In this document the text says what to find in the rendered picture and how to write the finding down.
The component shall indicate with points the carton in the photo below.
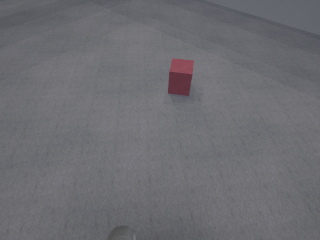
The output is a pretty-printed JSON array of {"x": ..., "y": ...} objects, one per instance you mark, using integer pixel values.
[{"x": 180, "y": 76}]

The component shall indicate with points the left robot thigh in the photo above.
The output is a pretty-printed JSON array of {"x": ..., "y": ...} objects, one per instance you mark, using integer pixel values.
[{"x": 123, "y": 232}]

